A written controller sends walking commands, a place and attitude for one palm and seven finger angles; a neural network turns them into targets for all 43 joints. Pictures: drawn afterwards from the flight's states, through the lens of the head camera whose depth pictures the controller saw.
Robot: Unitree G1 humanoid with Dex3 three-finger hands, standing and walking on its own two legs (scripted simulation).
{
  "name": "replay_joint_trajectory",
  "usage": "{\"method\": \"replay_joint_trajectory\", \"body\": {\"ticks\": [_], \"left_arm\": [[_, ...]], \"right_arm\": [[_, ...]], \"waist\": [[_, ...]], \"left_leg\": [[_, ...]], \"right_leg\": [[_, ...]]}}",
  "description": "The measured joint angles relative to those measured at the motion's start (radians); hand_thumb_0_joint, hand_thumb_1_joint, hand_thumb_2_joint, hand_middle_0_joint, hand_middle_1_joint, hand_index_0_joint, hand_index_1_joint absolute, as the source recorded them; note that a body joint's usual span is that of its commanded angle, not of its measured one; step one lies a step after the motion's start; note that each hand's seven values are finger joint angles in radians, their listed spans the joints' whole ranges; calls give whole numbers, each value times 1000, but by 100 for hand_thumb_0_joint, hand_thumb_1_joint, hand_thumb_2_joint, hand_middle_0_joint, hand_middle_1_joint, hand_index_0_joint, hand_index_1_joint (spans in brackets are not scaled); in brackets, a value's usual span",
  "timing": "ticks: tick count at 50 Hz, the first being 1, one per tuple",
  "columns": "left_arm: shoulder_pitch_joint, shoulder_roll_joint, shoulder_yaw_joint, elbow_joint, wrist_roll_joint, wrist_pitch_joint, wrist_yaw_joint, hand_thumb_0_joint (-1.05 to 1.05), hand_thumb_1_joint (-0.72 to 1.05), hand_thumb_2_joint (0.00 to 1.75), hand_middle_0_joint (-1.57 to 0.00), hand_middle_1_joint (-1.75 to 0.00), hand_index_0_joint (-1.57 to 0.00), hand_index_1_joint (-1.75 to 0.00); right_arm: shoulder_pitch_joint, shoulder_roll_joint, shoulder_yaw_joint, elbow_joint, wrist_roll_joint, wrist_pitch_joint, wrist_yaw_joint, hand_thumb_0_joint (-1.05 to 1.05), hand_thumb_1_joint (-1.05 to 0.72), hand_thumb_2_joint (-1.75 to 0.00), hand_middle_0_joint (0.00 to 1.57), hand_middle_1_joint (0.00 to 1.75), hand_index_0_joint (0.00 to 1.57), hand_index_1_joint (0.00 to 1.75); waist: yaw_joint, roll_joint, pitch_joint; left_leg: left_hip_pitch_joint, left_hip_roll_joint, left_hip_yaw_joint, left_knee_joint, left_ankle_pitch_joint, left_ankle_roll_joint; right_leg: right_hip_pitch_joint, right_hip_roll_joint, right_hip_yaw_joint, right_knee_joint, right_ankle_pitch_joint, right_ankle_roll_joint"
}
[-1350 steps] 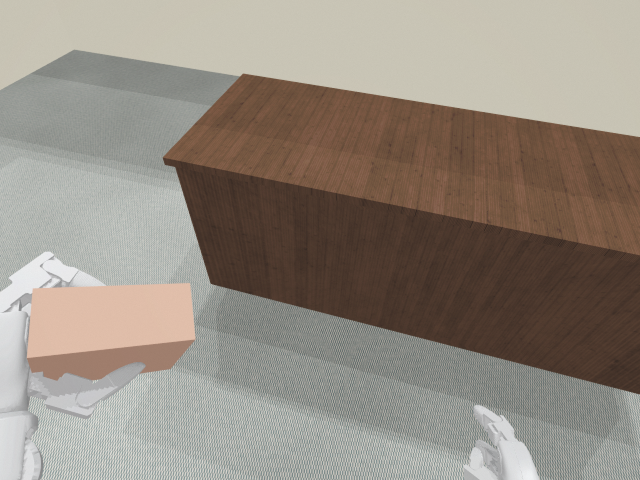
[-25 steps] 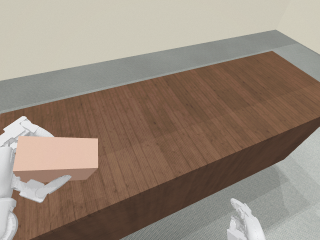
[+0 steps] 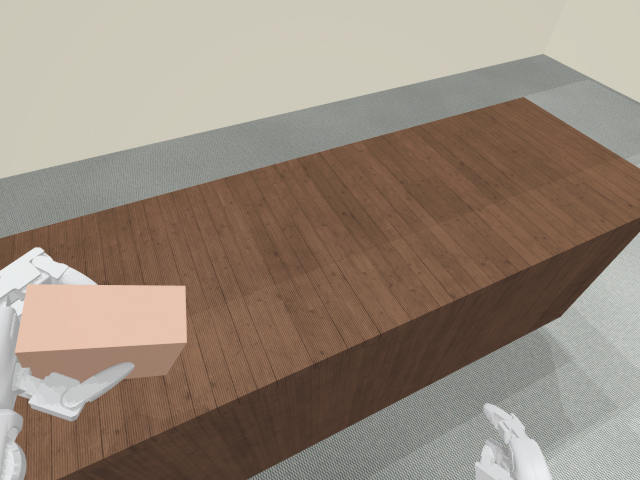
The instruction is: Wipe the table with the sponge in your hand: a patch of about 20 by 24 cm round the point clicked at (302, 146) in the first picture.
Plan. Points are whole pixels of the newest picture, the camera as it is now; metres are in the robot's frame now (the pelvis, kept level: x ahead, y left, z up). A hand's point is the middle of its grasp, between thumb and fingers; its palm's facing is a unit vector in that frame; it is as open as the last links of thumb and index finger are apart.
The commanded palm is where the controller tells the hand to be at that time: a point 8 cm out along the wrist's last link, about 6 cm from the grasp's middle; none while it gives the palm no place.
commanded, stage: come to a stop and stand still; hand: left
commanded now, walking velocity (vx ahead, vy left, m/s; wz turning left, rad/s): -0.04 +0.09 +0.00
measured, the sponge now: (131, 335) +0.23 +0.20 +0.13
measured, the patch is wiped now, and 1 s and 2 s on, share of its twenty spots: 0.00 0.00 0.00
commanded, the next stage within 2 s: look again from close up in 1.10 s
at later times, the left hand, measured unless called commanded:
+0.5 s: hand out of the picture +0.20 +0.30 +0.20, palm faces +0.47 -0.77 -0.42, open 10.0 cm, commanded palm +0.13 +0.30 +0.17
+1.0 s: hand out of the picture +0.20 +0.34 +0.16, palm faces +0.37 -0.83 -0.43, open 10.0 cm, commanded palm +0.14 +0.37 +0.17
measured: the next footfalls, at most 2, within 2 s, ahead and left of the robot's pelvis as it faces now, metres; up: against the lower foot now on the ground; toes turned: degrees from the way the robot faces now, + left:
none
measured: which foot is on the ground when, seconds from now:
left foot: down 0.00-1.00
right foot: down 0.00-1.00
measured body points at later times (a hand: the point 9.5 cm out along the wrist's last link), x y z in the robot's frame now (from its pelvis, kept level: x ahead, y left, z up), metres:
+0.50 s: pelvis -0.03 +0.02 +0.00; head -0.01 +0.02 +0.45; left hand +0.17 +0.34 +0.22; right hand +0.15 -0.20 -0.09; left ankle -0.01 +0.15 -0.74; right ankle +0.01 -0.02 -0.74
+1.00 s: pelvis -0.02 +0.09 +0.00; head +0.00 +0.10 +0.45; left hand +0.17 +0.38 +0.18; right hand +0.17 -0.13 -0.07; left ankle -0.01 +0.15 -0.74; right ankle +0.01 -0.02 -0.74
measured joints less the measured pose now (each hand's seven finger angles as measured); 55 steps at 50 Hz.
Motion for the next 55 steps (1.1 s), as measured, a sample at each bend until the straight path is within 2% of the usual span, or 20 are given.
{"method": "replay_joint_trajectory", "body": {"ticks": [7, 15, 16, 17, 19, 21, 23, 24, 27, 30, 34, 38, 41, 46, 55], "left_arm": [[-4, -13, -22, 16, 9, 5, 10, 0, -48, 102, -77, -135, -75, -136], [-13, -17, -38, 24, 15, 11, 10, 0, -48, 102, -77, -135, -75, -136], [-57, 23, -48, 30, 25, 13, -1, 0, -48, 102, -77, -134, -75, -136], [-131, 79, -44, 53, 38, -10, -17, 0, -48, 102, -77, -134, -75, -136], [-253, 152, 7, 112, 38, -53, -21, 0, -49, 102, -77, -134, -75, -135], [-290, 179, 77, 140, 14, -70, -8, 0, -49, 102, -77, -134, -75, -135], [-253, 154, 114, 131, -6, -75, 11, 0, -48, 102, -77, -134, -75, -136], [-224, 130, 110, 117, -10, -77, 17, 0, -48, 102, -77, -135, -75, -136], [-135, 41, 37, 86, -3, -70, 22, 0, -48, 102, -76, -135, -74, -137], [-68, -10, -38, 74, 24, -44, 14, 0, -48, 102, -76, -135, -74, -136], [-46, 14, -49, 57, 49, -15, 10, 0, -48, 102, -77, -134, -75, -136], [-55, 55, 4, 5, 53, -12, 19, 0, -49, 102, -77, -134, -75, -136], [-59, 63, 40, -39, 48, -33, 24, 0, -49, 102, -77, -134, -75, -136], [-54, 42, 47, -47, 46, -51, 13, 0, -48, 102, -77, -135, -75, -136], [-70, -6, -9, 17, 58, 1, -7, 0, -48, 102, -77, -135, -75, -136]], "right_arm": [[-24, -4, 5, -3, 4, 14, -5, 1, -90, -90, 20, 30, 20, 29], [-40, 2, 15, -22, 5, 22, -11, 1, -90, -90, 20, 30, 20, 29], [-16, -8, 37, -52, 33, 22, -38, 1, -90, -90, 20, 30, 20, 29], [4, -13, 48, -69, 50, -1, -51, 1, -90, -90, 20, 30, 20, 29], [7, -11, 61, -60, 43, -32, -38, 1, -90, -90, 20, 30, 20, 29], [-7, -6, 68, -37, 30, -39, -6, 1, -90, -90, 20, 30, 20, 29], [-1, -6, 63, -30, 30, -44, 24, 1, -90, -90, 20, 30, 20, 30], [8, -8, 58, -27, 31, -50, 33, 1, -90, -90, 20, 30, 20, 30], [26, -13, 45, -3, 31, -56, 38, 1, -90, -90, 20, 30, 20, 30], [36, -13, 40, 19, 18, -49, 23, 1, -90, -90, 20, 30, 20, 30], [33, -4, 36, 25, 3, -39, 6, 1, -90, -90, 20, 30, 20, 30], [26, -2, 28, 7, -4, -46, 7, 1, -90, -90, 20, 30, 20, 30], [12, -2, 23, -5, -6, -51, 13, 1, -90, -90, 20, 30, 20, 30], [-20, 10, 22, -20, -7, -32, 20, 1, -90, -90, 20, 30, 20, 30], [-42, 43, 52, -45, -9, 4, 16, 1, -90, -90, 20, 30, 20, 30]], "waist": [[14, 16, 12], [31, 32, 6], [41, 32, 11], [52, 29, 24], [67, 20, 34], [77, 10, 26], [74, 13, 7], [68, 17, -1], [53, 10, 3], [40, -10, 18], [25, -44, 46], [17, -57, 64], [17, -54, 64], [28, -44, 49], [52, -34, 43]], "left_leg": [[14, -2, 12, -21, 28, 21], [10, -5, 9, -37, 36, 12], [-2, -10, -1, -29, 37, 15], [-18, -15, -11, -12, 32, 17], [-55, -23, -20, 25, 24, 27], [-82, -33, -17, 70, -3, 37], [-80, -39, -9, 75, -5, 46], [-73, -41, -6, 62, -15, 43], [-49, -58, 10, 25, 3, 12], [-25, -76, 19, -2, 18, 20], [-13, -92, 22, -9, 19, 37], [-9, -108, 22, -9, 18, 51], [-5, -122, 26, -14, 21, 62], [5, -142, 40, -31, 29, 76], [22, -150, 42, -39, 41, 82]], "right_leg": [[21, -7, -6, -29, 18, 20], [14, -12, -14, -36, 31, 26], [6, -16, -25, -29, 30, 23], [-7, -22, -43, -9, 22, 20], [-44, -29, -58, 33, 7, 2], [-78, -28, -39, 58, 9, -21], [-102, -24, -13, 76, 9, -22], [-108, -25, -6, 83, 6, -16], [-105, -47, 12, 93, -3, 10], [-93, -66, 21, 92, -6, 23], [-84, -81, 23, 97, -10, 30], [-83, -98, 23, 109, -18, 43], [-85, -112, 27, 118, -25, 56], [-92, -133, 42, 137, -36, 75], [-77, -142, 44, 135, -28, 83]]}}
